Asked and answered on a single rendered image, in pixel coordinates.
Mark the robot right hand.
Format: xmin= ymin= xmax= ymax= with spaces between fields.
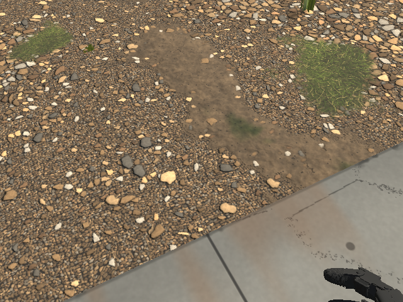
xmin=324 ymin=267 xmax=403 ymax=302

